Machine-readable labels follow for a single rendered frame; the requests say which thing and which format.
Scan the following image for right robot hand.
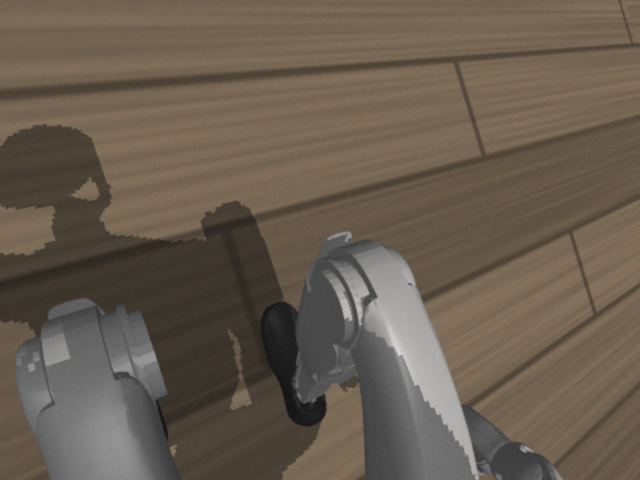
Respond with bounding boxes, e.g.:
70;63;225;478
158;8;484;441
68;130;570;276
461;405;511;476

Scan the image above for right robot arm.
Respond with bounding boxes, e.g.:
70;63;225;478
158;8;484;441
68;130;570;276
490;442;564;480

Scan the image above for right robot foot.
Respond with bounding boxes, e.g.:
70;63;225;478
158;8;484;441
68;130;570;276
261;302;326;426

